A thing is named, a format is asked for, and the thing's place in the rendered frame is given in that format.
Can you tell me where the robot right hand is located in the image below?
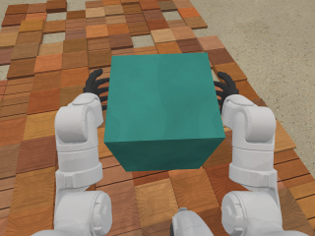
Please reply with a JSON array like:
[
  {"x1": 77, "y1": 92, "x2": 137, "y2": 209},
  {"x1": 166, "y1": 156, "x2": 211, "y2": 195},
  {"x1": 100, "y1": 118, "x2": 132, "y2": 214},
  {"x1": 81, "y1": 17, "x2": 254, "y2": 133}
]
[{"x1": 214, "y1": 71, "x2": 239, "y2": 115}]

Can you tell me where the right robot shin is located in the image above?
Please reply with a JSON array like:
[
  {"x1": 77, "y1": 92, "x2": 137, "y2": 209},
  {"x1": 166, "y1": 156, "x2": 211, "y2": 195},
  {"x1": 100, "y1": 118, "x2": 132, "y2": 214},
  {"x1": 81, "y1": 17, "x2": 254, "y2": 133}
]
[{"x1": 178, "y1": 207, "x2": 188, "y2": 212}]

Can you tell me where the robot right forearm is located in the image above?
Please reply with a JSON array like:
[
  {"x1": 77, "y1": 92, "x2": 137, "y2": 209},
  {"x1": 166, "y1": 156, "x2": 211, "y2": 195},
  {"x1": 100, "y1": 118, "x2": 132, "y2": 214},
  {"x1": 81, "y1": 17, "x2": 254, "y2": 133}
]
[{"x1": 221, "y1": 94, "x2": 283, "y2": 225}]

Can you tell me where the left robot upper arm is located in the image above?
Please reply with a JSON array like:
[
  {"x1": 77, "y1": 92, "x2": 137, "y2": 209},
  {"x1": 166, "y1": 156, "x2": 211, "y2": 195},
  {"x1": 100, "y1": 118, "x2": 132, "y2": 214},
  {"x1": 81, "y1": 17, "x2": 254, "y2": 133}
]
[{"x1": 31, "y1": 190, "x2": 112, "y2": 236}]

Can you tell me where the robot left forearm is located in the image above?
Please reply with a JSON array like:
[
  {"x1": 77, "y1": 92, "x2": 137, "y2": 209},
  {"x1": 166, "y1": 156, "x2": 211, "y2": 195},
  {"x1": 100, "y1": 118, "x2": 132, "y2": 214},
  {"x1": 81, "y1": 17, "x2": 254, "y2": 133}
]
[{"x1": 53, "y1": 92, "x2": 103, "y2": 228}]

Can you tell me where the robot right thigh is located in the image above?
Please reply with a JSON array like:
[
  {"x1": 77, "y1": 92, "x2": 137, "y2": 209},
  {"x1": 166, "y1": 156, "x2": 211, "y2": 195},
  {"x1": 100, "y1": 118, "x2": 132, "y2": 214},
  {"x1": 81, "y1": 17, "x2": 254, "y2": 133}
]
[{"x1": 172, "y1": 210, "x2": 214, "y2": 236}]

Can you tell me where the carton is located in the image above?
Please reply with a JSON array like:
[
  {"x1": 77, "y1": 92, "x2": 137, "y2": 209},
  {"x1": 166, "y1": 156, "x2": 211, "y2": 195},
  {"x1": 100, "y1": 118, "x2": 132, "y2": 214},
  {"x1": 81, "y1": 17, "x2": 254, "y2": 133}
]
[{"x1": 103, "y1": 52, "x2": 225, "y2": 172}]

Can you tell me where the right robot upper arm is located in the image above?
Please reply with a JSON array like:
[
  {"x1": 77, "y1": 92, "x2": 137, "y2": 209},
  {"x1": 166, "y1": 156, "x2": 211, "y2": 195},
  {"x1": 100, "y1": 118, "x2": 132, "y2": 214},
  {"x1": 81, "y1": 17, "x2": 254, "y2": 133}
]
[{"x1": 221, "y1": 191, "x2": 309, "y2": 236}]

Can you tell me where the robot left hand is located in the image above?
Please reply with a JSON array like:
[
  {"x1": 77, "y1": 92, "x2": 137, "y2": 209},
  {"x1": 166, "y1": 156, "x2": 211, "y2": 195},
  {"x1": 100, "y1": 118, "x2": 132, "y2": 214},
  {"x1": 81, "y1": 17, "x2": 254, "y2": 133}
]
[{"x1": 83, "y1": 68, "x2": 110, "y2": 111}]

